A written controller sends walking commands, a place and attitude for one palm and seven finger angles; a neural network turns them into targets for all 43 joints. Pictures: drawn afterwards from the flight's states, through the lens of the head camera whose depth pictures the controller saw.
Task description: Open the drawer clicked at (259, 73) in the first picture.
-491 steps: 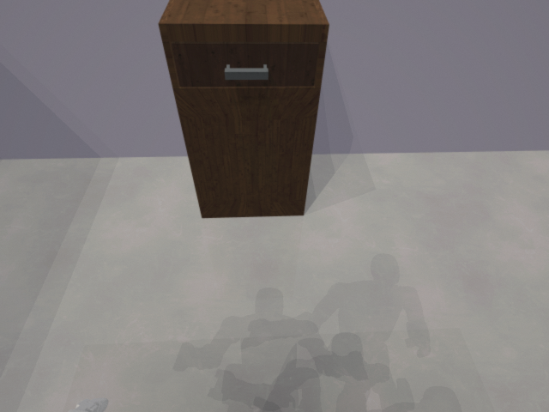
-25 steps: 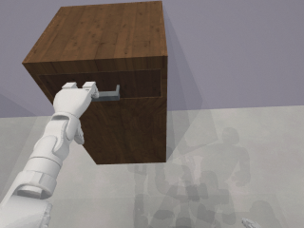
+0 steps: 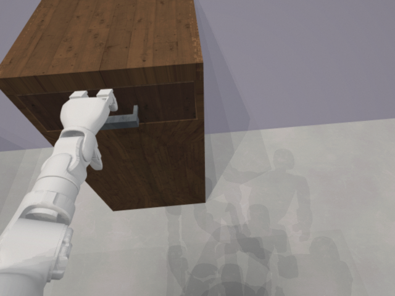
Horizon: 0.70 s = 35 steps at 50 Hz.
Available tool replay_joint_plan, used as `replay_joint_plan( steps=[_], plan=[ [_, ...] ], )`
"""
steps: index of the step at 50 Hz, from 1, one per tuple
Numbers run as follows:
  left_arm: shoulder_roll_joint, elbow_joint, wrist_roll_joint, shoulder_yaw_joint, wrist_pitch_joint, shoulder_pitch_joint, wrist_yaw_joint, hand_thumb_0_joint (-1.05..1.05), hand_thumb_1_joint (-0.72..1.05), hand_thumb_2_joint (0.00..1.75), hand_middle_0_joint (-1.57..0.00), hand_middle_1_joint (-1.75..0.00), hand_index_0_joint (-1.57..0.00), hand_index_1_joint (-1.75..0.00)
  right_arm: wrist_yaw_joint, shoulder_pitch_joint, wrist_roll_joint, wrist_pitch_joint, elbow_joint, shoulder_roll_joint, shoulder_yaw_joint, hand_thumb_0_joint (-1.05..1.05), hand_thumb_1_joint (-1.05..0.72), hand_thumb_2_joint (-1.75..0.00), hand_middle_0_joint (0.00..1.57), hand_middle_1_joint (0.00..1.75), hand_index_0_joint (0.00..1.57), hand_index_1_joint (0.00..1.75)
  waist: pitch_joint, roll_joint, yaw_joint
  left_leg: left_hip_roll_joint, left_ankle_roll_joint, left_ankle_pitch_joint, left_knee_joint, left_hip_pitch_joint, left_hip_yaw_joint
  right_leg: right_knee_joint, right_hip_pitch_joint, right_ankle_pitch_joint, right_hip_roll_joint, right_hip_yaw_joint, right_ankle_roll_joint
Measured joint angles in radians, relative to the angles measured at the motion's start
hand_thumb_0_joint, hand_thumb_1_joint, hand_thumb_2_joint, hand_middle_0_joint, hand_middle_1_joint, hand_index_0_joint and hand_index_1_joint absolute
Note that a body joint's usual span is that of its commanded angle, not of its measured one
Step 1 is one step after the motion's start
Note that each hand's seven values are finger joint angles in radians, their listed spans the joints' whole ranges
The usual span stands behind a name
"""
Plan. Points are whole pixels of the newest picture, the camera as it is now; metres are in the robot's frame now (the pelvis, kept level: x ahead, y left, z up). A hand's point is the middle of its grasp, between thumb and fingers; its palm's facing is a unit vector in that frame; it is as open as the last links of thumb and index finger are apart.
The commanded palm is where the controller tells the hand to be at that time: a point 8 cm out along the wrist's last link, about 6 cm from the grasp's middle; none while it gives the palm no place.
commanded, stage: move the hooked fingers above the handle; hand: left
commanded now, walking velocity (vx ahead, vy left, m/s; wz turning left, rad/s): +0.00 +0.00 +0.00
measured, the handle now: (113, 116) +0.55 +0.24 -0.01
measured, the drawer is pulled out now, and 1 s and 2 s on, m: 0.00 0.00 0.00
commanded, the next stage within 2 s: lower the fingers behind the handle in 1.74 s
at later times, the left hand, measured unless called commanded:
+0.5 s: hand (105, 115) +0.51 +0.23 +0.05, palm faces -0.07 +0.00 -1.00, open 13.8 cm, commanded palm +0.49 +0.24 +0.10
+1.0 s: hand (103, 115) +0.51 +0.24 +0.04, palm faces -0.06 +0.00 -1.00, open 13.7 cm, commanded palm +0.50 +0.25 +0.10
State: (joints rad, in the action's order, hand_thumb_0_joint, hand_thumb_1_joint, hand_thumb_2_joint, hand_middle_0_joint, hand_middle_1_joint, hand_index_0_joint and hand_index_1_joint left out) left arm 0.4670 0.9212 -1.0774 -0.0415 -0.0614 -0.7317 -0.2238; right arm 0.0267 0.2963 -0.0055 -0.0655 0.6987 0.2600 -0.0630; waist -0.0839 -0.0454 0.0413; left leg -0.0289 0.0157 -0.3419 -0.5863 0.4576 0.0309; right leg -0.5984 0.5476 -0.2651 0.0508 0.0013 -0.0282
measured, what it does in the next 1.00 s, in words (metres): stands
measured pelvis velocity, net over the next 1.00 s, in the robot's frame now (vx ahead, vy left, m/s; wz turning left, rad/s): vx -0.01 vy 0.01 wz -0.02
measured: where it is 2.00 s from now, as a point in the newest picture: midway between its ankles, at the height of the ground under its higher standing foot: outside the picture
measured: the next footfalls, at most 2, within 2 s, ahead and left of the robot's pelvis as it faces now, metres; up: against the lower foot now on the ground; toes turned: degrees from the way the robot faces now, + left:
none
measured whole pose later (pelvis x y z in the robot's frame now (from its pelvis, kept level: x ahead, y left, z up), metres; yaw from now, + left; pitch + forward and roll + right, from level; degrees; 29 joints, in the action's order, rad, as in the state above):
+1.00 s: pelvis -0.01 +0.01 -0.02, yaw -1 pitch +20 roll +0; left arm 0.58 1.18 -1.12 0.01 -0.08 -0.99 -0.25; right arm 0.02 0.36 0.01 -0.07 0.70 0.28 -0.03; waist -0.11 -0.04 0.15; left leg -0.04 0.00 -0.38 -0.74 0.70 0.04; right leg -0.69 0.77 -0.27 0.04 -0.02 -0.04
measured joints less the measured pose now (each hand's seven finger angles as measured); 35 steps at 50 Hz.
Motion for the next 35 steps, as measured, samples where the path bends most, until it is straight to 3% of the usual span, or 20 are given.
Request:
replay_joint_plan(
  steps=[25,35],
  plan=[
    [0.079,0.219,-0.036,0.049,-0.005,-0.209,-0.021,0.0,-0.49,0.31,-0.32,-1.2,-0.32,-1.2,-0.015,0.082,0.024,-0.009,0.03,0.015,0.001,0.0,-0.91,-0.9,0.2,0.3,0.2,0.3,-0.025,0.006,0.087,-0.01,-0.009,-0.04,-0.102,0.17,0.006,-0.059,0.156,-0.012,-0.009,-0.01,-0.009],
    [0.089,0.236,-0.039,0.055,-0.007,-0.226,-0.038,0.0,-0.49,0.31,-0.34,-1.22,-0.34,-1.22,-0.016,0.084,0.021,-0.017,0.03,0.016,0.014,0.0,-0.91,-0.9,0.2,0.3,0.2,0.3,-0.028,0.002,0.094,-0.009,-0.014,-0.044,-0.125,0.202,0.009,-0.073,0.185,-0.009,-0.009,-0.015,-0.013]
  ],
)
